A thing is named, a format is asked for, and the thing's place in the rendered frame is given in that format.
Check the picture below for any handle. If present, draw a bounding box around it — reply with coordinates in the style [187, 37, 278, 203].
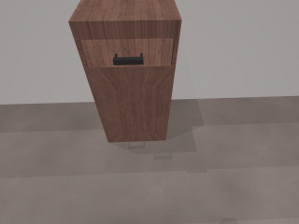
[113, 53, 144, 65]

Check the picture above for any drawer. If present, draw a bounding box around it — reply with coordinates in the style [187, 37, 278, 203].
[80, 38, 174, 68]

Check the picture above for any cabinet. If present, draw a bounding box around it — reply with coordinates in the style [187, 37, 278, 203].
[68, 0, 182, 143]

